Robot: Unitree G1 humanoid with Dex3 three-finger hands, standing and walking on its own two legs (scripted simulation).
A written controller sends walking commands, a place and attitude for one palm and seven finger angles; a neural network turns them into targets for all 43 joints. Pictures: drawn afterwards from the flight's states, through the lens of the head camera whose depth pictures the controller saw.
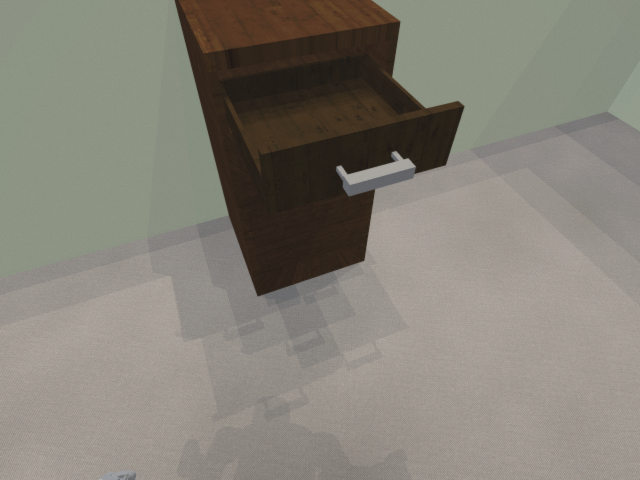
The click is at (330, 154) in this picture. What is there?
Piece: drawer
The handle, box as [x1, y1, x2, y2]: [336, 151, 415, 195]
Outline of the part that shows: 415,166 408,158 403,159 396,151 394,151 391,153 391,156 395,161 388,164 350,174 347,174 340,165 336,167 336,170 343,180 344,189 348,195 352,195 412,178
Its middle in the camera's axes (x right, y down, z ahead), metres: +0.10 -0.13 +0.71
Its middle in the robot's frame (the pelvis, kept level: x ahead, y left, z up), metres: +0.63 -0.06 +0.02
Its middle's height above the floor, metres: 0.79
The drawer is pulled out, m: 0.30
